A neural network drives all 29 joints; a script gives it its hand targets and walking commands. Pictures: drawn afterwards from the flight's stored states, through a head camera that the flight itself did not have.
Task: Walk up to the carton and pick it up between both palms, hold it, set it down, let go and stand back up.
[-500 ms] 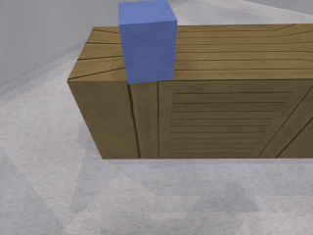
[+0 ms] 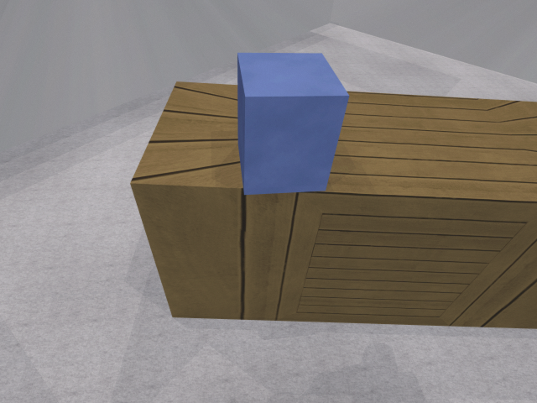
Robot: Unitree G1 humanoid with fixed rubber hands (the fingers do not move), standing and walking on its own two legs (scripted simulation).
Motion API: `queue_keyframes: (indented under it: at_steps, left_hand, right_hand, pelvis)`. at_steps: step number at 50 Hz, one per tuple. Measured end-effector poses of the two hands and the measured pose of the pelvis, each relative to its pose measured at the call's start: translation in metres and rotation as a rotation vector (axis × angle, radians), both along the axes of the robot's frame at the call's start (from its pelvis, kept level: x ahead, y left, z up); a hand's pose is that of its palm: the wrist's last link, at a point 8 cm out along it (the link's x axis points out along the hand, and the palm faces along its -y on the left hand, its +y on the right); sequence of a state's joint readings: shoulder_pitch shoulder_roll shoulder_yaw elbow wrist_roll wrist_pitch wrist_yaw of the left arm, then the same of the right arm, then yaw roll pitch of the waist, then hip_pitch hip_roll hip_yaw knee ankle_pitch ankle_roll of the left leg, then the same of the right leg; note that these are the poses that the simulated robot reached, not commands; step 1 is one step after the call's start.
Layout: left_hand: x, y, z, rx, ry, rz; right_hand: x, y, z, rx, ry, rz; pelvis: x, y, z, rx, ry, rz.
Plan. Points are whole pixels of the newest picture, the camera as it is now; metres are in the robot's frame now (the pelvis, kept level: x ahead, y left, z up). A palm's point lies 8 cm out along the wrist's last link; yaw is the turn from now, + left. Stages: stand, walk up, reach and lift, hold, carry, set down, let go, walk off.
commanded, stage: walk up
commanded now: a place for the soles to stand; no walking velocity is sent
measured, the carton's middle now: (283, 124) +0.71 -0.01 +0.06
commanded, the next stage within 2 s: none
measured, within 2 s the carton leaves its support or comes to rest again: neither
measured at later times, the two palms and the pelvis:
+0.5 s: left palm out of the picture +0.13 +0.26 -0.09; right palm (472, 401) +0.20 -0.35 -0.14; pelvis +0.13 -0.05 -0.01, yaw +0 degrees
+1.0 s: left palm (89, 319) +0.30 +0.33 -0.11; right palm (428, 329) +0.31 -0.30 -0.12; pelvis +0.24 +0.01 -0.01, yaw +0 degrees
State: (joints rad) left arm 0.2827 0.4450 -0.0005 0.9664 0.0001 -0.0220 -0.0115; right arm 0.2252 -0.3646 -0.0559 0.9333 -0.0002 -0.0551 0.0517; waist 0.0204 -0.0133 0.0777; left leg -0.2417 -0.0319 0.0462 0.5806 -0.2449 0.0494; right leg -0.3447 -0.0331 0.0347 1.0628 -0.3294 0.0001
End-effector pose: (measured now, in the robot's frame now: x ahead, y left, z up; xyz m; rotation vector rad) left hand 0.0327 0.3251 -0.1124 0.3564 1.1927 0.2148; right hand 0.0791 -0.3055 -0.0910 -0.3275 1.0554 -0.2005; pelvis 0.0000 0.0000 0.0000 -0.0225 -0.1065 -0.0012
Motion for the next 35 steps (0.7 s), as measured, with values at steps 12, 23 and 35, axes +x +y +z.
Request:
queue_keyframes:
  at_steps: [12,23,35]
  left_hand:
    - [0.059,-0.022,0.015,0.054,0.029,-0.017]
    - [0.094,-0.065,0.020,0.057,0.048,0.005]
    - [0.159,-0.024,-0.007,0.020,0.057,0.016]
  right_hand:
    - [0.052,-0.028,-0.015,0.039,0.047,-0.013]
    - [0.109,-0.044,-0.047,0.104,0.123,-0.006]
    - [0.181,-0.001,-0.049,0.077,0.104,0.001]
  pelvis:
    - [0.061,-0.031,0.000,0.042,0.028,-0.008]
    - [0.120,-0.057,-0.007,0.041,0.079,0.003]
    - [0.186,-0.009,-0.020,0.000,0.085,0.008]
